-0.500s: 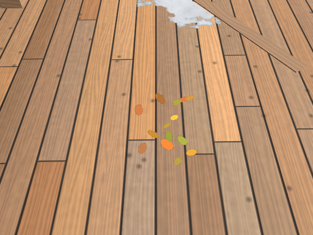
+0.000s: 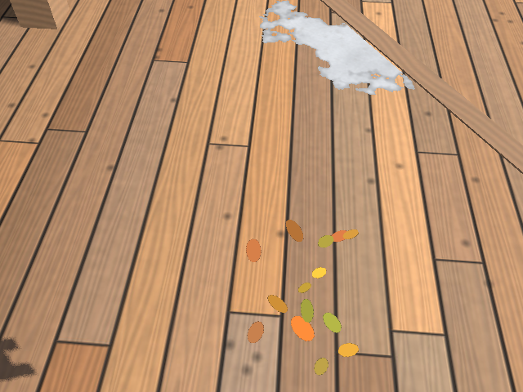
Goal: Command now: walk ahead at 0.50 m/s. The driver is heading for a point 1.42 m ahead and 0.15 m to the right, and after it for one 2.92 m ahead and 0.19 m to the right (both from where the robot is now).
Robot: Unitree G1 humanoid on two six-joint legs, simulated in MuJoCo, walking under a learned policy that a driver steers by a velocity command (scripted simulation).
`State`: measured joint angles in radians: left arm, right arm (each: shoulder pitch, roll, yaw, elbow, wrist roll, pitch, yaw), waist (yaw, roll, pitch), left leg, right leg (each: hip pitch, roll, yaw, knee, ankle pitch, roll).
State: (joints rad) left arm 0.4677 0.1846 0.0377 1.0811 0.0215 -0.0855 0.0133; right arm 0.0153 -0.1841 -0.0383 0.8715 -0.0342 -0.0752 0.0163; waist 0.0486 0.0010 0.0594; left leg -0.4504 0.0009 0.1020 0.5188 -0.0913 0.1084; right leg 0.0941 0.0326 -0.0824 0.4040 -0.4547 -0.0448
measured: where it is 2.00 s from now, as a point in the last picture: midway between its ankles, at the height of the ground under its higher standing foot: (279, 184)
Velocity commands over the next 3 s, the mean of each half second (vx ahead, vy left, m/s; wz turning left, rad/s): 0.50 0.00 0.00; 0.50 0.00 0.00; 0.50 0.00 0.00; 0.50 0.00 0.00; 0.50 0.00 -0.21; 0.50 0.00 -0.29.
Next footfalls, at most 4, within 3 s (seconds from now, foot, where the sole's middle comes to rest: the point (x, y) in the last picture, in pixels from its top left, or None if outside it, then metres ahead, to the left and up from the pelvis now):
0.56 right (317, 388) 0.47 -0.09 -0.76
1.12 left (252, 273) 0.78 0.08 -0.76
1.70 right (314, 191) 1.08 -0.10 -0.76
2.26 left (261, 123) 1.39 0.09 -0.76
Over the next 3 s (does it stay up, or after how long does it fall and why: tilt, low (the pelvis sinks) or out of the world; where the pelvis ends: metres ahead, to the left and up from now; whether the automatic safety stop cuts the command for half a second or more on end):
stays up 1.59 -0.08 0.02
